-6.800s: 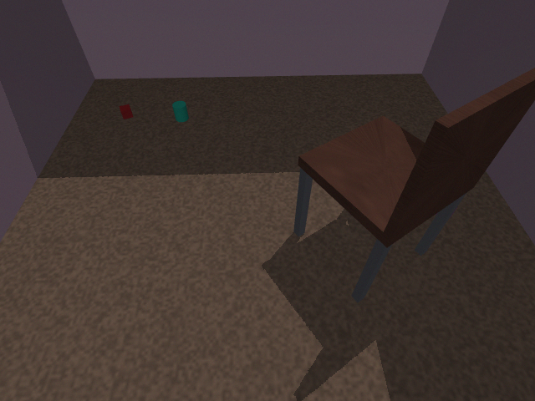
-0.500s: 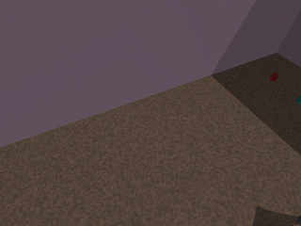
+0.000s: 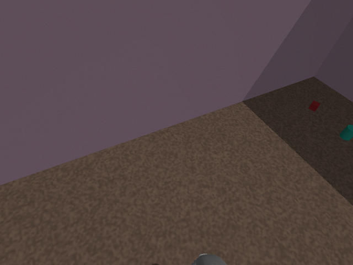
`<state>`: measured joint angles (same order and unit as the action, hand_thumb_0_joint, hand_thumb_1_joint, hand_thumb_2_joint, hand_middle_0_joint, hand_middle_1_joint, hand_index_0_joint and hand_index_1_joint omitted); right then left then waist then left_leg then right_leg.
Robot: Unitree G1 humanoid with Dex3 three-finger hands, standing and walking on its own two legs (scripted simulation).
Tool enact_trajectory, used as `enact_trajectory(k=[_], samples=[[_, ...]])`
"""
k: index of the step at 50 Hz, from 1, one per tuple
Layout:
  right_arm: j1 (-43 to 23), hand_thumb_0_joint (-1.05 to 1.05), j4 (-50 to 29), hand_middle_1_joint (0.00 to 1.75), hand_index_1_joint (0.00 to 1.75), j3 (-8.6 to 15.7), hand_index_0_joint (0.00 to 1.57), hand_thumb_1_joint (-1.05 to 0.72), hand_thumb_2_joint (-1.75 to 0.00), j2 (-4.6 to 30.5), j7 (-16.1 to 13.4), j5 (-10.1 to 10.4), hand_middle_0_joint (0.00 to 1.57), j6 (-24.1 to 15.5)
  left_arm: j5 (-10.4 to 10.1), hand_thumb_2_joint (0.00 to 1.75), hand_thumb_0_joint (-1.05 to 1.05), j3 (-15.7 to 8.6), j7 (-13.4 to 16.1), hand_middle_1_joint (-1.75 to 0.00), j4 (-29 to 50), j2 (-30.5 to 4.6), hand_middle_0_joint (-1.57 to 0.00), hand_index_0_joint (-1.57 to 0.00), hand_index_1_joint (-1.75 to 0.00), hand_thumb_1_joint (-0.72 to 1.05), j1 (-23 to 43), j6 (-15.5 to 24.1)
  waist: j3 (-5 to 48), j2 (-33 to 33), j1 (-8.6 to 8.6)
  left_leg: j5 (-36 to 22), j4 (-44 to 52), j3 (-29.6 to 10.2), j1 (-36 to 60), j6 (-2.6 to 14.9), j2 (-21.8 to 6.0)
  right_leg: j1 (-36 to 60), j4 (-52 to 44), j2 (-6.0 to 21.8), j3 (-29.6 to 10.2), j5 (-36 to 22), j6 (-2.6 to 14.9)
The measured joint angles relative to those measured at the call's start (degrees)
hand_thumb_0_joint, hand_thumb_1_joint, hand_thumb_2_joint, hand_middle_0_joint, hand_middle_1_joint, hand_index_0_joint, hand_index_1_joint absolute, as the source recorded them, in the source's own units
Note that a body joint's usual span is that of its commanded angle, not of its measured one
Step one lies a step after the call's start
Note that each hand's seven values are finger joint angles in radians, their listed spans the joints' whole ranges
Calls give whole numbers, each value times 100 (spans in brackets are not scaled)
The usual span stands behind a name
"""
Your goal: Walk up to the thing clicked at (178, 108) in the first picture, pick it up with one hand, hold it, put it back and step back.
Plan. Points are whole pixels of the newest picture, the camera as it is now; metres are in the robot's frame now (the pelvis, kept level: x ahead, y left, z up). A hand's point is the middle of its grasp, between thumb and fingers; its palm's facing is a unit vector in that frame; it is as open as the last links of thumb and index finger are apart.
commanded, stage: walk up
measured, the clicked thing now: (348, 132) +1.15 -1.46 -0.73
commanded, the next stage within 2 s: none
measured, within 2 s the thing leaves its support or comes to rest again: neither
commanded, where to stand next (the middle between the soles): +0.60 -0.04 m, yaw +0 degrees
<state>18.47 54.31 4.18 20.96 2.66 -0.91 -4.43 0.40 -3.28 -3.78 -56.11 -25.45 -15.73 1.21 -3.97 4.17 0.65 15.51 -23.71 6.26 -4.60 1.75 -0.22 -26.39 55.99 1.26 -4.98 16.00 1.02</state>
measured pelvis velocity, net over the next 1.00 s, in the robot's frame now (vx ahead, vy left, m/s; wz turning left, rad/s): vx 0.40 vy -0.04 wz -0.02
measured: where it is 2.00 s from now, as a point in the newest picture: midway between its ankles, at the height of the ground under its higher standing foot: (176, 209)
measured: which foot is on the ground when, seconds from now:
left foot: down 0.00-0.28, up 0.30-0.70, down 0.72-1.00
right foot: up 0.00-0.22, down 0.24-0.76, up 0.78-1.00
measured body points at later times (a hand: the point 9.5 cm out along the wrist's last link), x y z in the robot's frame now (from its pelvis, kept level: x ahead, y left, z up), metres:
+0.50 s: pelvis +0.22 -0.05 +0.00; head +0.23 -0.08 +0.45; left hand +0.32 +0.25 -0.10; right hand +0.27 -0.37 -0.13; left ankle +0.23 +0.12 -0.66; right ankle +0.24 -0.14 -0.74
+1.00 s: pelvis +0.40 -0.04 -0.01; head +0.41 -0.02 +0.44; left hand +0.46 +0.28 -0.13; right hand +0.47 -0.35 -0.10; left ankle +0.42 +0.09 -0.74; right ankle +0.47 -0.20 -0.69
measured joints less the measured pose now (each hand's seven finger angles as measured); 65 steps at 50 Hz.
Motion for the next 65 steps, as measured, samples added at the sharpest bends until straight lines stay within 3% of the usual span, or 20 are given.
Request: enact_trajectory(k=[5, 11, 12, 14, 17, 20, 23, 26, 30, 36, 38, 41, 43, 46, 50, 54, 57, 59, 62, 65], samples=[[230, 1, -140, 30, 30, -25, 20, -90, -89, -7, -20, 21, 21, -1, 30, 90, 1, 9, -61, -30, 197, 52, -20, -20, -30, 91, 191, -52, -152, -92, 44, 222, 314, 100, 575, -33, 44, -248, -1046, 219, 163, -449, -61], [399, 1, -334, 30, 30, -28, 20, -90, -89, 99, -60, 18, 21, 90, 29, 90, 1, 20, -127, -30, 401, 196, -20, -20, -30, 91, 534, -71, -202, -287, 194, 931, -21, 140, 916, -220, 15, 132, -2191, 234, 609, -869, 161], [436, 1, -357, 30, 30, -23, 20, -90, -89, 135, -76, 20, 21, 111, 28, 90, 1, 11, -120, -30, 438, 241, -20, -20, -30, 91, 589, -40, -187, -376, 218, 1140, -244, 108, 905, -255, -56, 243, -2236, 161, 648, -928, 162], [377, 1, -333, 30, 30, -10, 20, -90, -89, 201, -118, 30, 21, 179, 40, 90, 1, -10, -80, -30, 530, 401, -20, -20, -30, 91, 745, 58, -304, -725, 236, 1378, -1234, -35, 654, -130, -411, 371, -1986, -67, 865, -653, 133], [243, 1, -344, 30, 30, -121, 20, -90, -89, 99, -137, 60, 21, 248, -36, 90, 1, 5, -21, -30, 786, 443, -20, -20, -30, 91, 759, 205, -337, -561, 69, 1346, -3478, -403, -317, 20, -132, 569, -1814, -8, 801, -282, 204], [114, 1, -401, 30, 30, -154, 20, -90, -89, 141, -108, 113, 21, 218, -112, 90, 0, 52, 61, -30, 848, 519, -20, -20, -30, 90, 599, 221, -266, -531, -37, 941, -4310, -619, -1169, 83, -58, 1031, -2263, -2, 774, -290, 215], [6, 1, -560, 30, 30, -110, 20, -90, -89, 243, -43, 85, 21, 185, -88, 90, 0, 64, 94, -30, 831, 526, -20, -20, -30, 90, 339, 243, -180, -597, -96, 450, -4082, -789, -1799, 55, -229, 1388, -2683, -112, 756, -317, 240], [-64, 1, -636, 30, 30, -24, 20, -90, -89, 340, 7, 51, 21, 185, -49, 90, 0, 64, 91, -30, 817, 497, -20, -20, -30, 90, 104, 263, -157, -677, -106, 87, -3552, -892, -2215, -81, -379, 1677, -2935, -216, 800, -248, 253], [-54, 1, -567, 30, 30, 39, 20, -91, -89, 378, 65, -11, 21, 222, 20, 90, 1, 25, 54, -30, 864, 385, -20, -20, -30, 90, -141, 255, -105, -676, -167, -153, -2254, -691, -2348, -226, -561, 1949, -3055, -291, 921, -12, 239], [-102, 1, -481, 30, 30, 29, 20, -91, -89, 265, 74, -49, 21, 123, 27, 90, 1, -10, 36, -30, 887, 111, -20, -20, -30, 90, -441, 186, -86, -425, -316, -782, -826, -394, -1795, -101, -403, 2100, -2426, -214, 984, 813, 63], [-197, 1, -536, 30, 30, 3, 20, -90, -89, 154, 41, -95, 21, 28, 3, 90, 1, -28, 88, -30, 803, 46, -20, -20, -30, 90, -475, 103, -142, -115, -333, -600, -1030, -203, -1704, -111, -215, 1853, -1577, 42, 829, 1028, 169], [-262, 1, -760, 30, 30, -44, 20, -90, -89, 106, 10, -47, 21, -67, -11, 90, 1, 42, 150, -30, 671, 126, -20, -20, -30, 91, -491, -2, -164, -182, -188, -249, -1188, -202, -1528, -56, -295, 1095, 146, -159, 548, 1303, 234], [-228, 1, -851, 30, 30, -103, 20, -90, -89, 37, -30, 13, 21, -80, -16, 90, 1, 75, 146, -30, 632, 105, -20, -20, -30, 91, -466, -12, -155, -161, -121, -230, -972, -201, -1255, -70, -322, 657, 668, -171, 420, 1157, 225], [-98, 1, -900, 30, 30, -192, 20, -90, -89, -10, -57, 67, 21, -102, -53, 90, 1, 53, 103, -30, 684, 49, -20, -20, -30, 91, -397, 17, -127, -80, -85, -232, -645, -189, -884, -130, -300, 189, 532, 37, 300, 758, 151], [46, 1, -892, 30, 30, -206, 20, -90, -89, 71, -41, 48, 21, -39, -43, 90, 1, 0, 24, -30, 748, 53, -20, -20, -30, 91, -288, 22, -115, -83, -87, -67, -503, -145, -530, -148, -277, -71, -357, 357, 347, 324, -8], [144, 1, -889, 30, 30, -142, 20, -90, -89, 260, -7, 36, 21, 25, -6, 90, 1, -25, -46, -30, 707, 125, -20, -20, -30, 91, -219, 67, -73, -255, -26, 271, -680, -124, -358, -206, -313, 73, -1440, 458, 497, -114, -30], [229, 1, -870, 30, 30, -104, 20, -90, -89, 387, -12, 56, 21, 132, 24, 90, 1, -56, -20, -30, 677, 119, -20, -20, -30, 91, -236, 192, 22, -428, 2, 764, -1238, -195, -433, -241, -417, 432, -1990, 318, 594, -527, -37], [193, 1, -766, 30, 30, -63, 20, -90, -89, 442, -73, 72, 21, 239, 62, 90, 1, -71, 68, -30, 659, 205, -20, -20, -30, 91, -172, 275, -21, -730, -5, 1099, -2087, -488, -704, -51, -565, 463, -1699, 147, 782, -334, -61], [98, 1, -610, 30, 30, -101, 20, -90, -89, 406, -127, 70, 21, 379, 30, 90, 1, 12, 129, -30, 742, 303, -20, -20, -30, 90, -144, 312, -43, -763, -147, 1358, -3411, -661, -1306, 9, -202, 558, -1624, 202, 779, -112, 7], [-21, 1, -553, 30, 30, -115, 20, -91, -89, 422, -111, 111, 21, 393, -15, 90, 1, 114, 187, -30, 784, 411, -20, -20, -30, 90, -191, 339, -93, -857, -214, 1065, -3805, -692, -1814, 28, -83, 812, -2012, 203, 802, -219, 25]])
